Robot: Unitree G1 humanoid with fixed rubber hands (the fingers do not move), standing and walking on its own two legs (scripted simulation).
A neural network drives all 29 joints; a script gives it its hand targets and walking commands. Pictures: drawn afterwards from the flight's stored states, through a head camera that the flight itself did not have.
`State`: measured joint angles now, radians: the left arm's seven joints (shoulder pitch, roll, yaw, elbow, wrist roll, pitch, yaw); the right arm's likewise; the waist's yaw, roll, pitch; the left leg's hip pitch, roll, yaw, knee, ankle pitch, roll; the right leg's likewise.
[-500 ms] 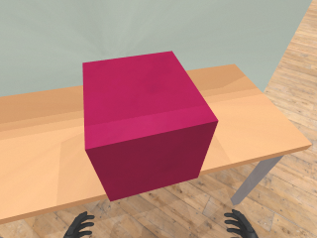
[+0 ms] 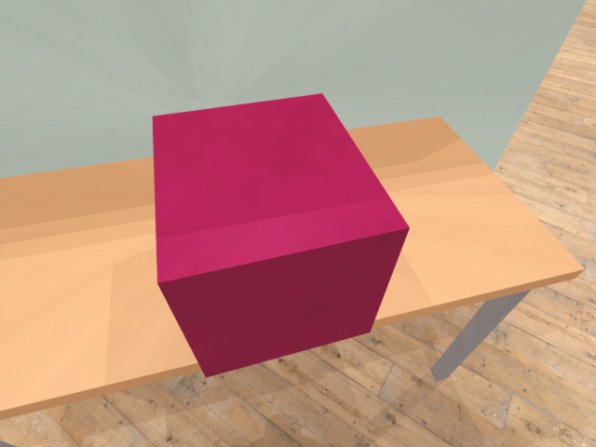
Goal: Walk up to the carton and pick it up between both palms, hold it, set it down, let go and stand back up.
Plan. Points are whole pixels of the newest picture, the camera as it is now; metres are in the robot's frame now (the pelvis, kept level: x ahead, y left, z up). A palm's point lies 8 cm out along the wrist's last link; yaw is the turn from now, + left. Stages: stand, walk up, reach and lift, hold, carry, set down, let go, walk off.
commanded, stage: stand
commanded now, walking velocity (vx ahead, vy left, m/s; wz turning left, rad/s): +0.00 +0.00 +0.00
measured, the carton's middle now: (266, 229) +0.43 +0.05 +0.04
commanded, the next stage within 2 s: walk up in 1.14 s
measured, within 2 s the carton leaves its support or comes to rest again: neither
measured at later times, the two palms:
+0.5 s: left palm out of the picture +0.04 +0.23 -0.13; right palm out of the picture +0.04 -0.22 -0.13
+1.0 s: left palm out of the picture -0.01 +0.20 -0.13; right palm out of the picture -0.01 -0.20 -0.13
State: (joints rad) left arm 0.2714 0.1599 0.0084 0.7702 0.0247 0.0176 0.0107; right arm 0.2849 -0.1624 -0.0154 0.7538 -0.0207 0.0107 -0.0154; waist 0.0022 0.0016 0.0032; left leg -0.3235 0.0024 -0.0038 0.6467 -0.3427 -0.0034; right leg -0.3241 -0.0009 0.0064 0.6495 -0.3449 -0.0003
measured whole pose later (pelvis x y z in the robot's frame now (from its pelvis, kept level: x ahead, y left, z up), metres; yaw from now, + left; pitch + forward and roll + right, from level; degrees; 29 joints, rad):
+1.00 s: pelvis +0.00 +0.00 +0.02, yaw +0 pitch -2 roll +0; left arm 0.29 0.11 0.02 1.12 0.01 0.00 0.04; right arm 0.31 -0.11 -0.02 1.11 -0.01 0.00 -0.04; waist 0.00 0.00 0.05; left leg -0.17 0.00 -0.01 0.46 -0.26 0.00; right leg -0.17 0.00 0.01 0.46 -0.26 0.00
